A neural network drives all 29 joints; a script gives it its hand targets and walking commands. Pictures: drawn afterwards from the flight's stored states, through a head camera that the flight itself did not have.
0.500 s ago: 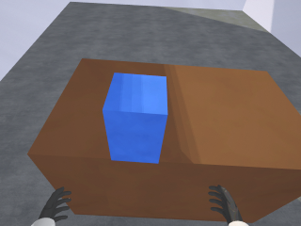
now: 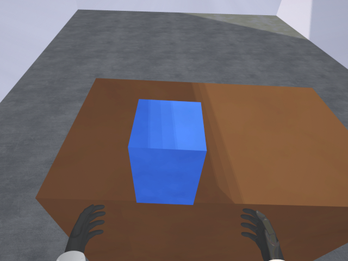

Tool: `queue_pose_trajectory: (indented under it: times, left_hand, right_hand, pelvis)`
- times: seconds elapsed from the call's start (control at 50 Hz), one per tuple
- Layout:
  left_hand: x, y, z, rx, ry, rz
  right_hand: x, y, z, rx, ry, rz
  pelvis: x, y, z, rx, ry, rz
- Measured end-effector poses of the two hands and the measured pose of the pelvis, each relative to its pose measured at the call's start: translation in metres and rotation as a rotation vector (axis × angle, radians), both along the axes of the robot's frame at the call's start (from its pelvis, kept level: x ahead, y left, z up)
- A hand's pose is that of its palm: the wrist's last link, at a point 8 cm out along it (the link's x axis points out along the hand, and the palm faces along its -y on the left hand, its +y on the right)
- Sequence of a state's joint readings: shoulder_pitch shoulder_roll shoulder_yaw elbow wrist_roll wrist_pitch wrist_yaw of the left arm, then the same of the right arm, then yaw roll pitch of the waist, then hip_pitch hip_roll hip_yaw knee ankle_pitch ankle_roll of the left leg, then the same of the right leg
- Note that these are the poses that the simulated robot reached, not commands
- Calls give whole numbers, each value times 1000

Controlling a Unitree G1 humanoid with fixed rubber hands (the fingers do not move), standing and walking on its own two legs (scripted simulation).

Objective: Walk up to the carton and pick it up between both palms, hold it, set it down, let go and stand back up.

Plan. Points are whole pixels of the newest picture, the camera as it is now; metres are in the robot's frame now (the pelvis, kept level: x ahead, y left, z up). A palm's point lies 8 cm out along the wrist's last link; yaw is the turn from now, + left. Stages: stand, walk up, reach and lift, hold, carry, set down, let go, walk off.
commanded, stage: reach and lift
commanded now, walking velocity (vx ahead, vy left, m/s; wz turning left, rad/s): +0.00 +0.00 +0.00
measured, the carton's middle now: (167, 154) +0.37 +0.05 +0.03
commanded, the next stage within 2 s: none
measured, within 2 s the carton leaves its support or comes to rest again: neither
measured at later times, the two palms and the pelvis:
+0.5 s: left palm (83, 222) +0.18 +0.21 +0.03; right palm (265, 232) +0.19 -0.17 +0.03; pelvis +0.01 +0.01 +0.00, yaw +0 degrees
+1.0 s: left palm (93, 175) +0.25 +0.20 +0.09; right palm (267, 187) +0.27 -0.17 +0.08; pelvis -0.02 -0.01 +0.00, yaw -1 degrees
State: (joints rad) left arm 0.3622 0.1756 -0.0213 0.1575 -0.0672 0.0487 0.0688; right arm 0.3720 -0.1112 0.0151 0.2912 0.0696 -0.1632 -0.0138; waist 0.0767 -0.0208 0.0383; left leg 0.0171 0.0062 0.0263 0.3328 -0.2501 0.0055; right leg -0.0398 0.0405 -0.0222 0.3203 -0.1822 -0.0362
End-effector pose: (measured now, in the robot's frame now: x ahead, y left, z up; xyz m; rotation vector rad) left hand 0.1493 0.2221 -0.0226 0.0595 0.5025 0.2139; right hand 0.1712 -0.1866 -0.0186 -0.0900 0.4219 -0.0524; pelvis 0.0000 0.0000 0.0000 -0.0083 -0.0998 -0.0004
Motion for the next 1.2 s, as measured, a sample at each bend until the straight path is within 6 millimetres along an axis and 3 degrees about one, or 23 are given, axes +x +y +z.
queue_pose_trajectory:
  times: [0.28, 0.54, 0.86, 1.2]
  left_hand:
    - [19, -4, 34, -5, -160, -18]
    - [32, -15, 55, -40, -206, -30]
    - [86, -25, 97, -52, -219, -43]
    - [132, -26, 133, -55, -234, -42]
  right_hand:
    - [14, 16, 28, 87, -128, -46]
    - [23, 20, 50, 112, -192, -59]
    - [72, 17, 84, 132, -219, -49]
    - [129, 23, 121, 144, -255, -16]
  pelvis:
    - [16, 9, 0, -17, -6, 4]
    - [8, 10, 0, -14, -17, -7]
    - [-14, -1, 1, 4, 7, -24]
    - [-24, -16, 0, 17, 39, -12]
